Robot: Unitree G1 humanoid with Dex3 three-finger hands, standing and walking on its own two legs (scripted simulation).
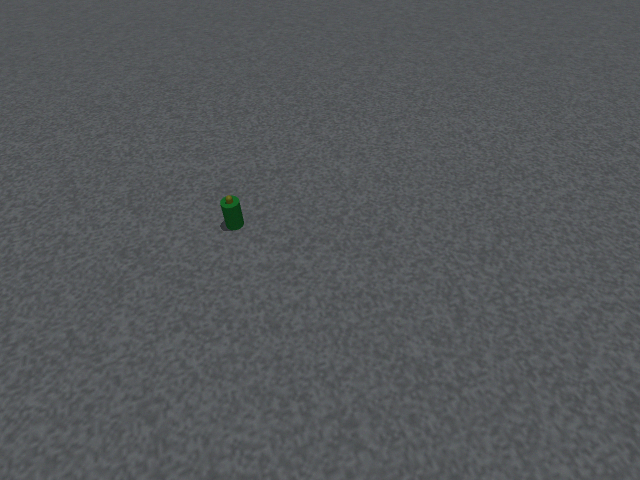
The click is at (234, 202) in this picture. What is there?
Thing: necked bottle
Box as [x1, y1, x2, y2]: [220, 195, 243, 229]
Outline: 227,195 220,201 226,226 229,229 237,229 241,227 243,224 239,202 237,197
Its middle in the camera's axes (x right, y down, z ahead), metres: -0.40 -0.13 +1.70
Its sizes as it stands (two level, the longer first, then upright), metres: 0.079 0.079 0.165
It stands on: the floor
